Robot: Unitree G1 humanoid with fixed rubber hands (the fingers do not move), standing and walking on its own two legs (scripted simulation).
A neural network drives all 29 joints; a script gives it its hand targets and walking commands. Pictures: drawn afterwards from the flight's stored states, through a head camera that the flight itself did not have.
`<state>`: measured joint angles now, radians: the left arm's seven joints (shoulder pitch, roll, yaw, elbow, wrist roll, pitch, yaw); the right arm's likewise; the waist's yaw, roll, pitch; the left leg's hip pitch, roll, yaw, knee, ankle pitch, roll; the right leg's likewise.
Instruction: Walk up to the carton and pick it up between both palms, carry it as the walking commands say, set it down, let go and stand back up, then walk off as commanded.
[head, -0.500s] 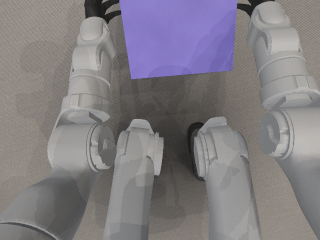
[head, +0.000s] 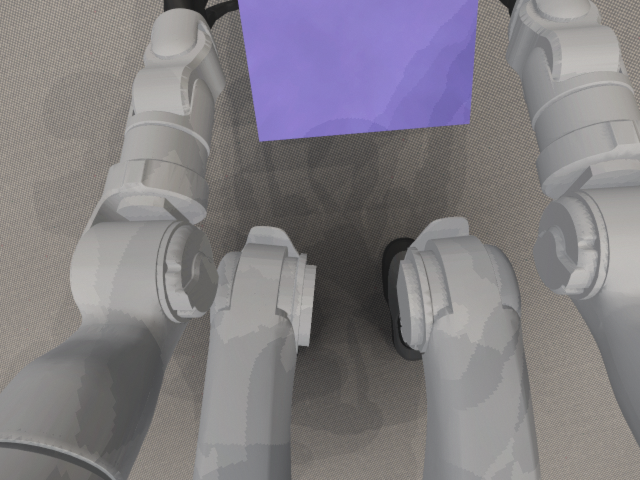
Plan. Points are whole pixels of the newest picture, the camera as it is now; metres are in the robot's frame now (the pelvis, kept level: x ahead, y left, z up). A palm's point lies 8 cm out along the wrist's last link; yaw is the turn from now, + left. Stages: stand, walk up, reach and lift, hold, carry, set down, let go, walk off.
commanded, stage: set down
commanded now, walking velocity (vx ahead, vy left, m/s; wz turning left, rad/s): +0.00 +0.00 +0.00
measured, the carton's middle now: (352, 9) +0.56 -0.03 -0.25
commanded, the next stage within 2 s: none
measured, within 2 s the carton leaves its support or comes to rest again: rests again in 1.12 s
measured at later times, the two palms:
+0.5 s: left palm (193, 10) +0.54 +0.13 -0.17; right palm out of the picture +0.55 -0.19 -0.17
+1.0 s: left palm (193, 4) +0.55 +0.13 -0.18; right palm out of the picture +0.55 -0.19 -0.18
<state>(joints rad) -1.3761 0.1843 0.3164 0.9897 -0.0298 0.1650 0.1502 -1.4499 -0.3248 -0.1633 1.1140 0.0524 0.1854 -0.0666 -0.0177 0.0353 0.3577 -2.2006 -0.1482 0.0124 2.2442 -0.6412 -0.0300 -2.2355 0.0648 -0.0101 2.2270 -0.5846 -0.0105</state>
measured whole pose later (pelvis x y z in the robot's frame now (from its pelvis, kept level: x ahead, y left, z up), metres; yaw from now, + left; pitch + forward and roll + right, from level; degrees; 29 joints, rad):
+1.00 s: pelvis +0.01 +0.00 -0.01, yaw +1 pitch +34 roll +1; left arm -1.41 0.20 0.36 0.99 0.01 0.15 0.06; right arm -1.45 -0.32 -0.28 1.06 -0.02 0.15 0.01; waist -0.02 0.04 0.41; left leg -2.21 -0.11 0.03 2.30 -0.69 -0.01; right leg -2.24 0.03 -0.03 2.29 -0.64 -0.04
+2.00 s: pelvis -0.01 +0.00 -0.02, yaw +0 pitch +30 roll +1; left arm -1.50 0.35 0.13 1.11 -0.21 0.08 0.11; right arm -1.55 -0.48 -0.08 1.22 0.23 0.06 -0.04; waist 0.00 0.01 0.52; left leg -2.21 -0.04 0.04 2.29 -0.61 0.01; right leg -2.25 -0.01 -0.05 2.27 -0.55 -0.06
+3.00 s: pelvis +0.01 -0.01 +0.21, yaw +0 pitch +46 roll +2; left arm -1.19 0.29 0.28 0.81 -0.09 0.23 0.07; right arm -1.26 -0.44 -0.24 0.94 0.07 0.21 0.06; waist 0.00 0.00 0.00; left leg -1.80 -0.06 0.01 1.43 -0.44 0.00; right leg -1.84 0.04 0.01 1.44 -0.40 -0.03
